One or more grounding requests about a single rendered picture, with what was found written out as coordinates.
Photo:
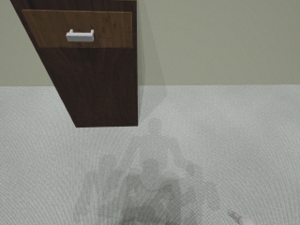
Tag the drawer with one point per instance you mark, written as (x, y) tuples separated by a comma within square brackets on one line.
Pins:
[(50, 27)]

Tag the handle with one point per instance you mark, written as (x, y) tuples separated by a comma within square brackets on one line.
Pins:
[(80, 37)]

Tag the right robot hand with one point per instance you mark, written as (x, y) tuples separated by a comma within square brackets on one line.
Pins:
[(239, 217)]

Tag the cabinet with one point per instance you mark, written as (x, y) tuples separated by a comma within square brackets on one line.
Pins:
[(98, 85)]

